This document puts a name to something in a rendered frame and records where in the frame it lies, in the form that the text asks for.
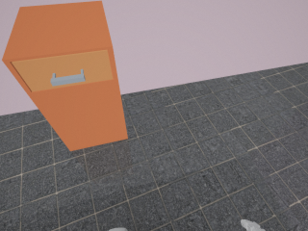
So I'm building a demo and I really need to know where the right robot hand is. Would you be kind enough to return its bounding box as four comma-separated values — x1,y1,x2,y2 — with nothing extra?
241,219,266,231

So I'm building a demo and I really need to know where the cabinet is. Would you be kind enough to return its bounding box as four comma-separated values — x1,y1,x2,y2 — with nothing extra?
2,0,128,151

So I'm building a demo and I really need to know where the drawer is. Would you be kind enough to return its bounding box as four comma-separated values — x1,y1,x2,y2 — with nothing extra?
12,49,113,91

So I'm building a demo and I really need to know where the handle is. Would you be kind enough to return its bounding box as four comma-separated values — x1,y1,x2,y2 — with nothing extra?
50,69,86,87

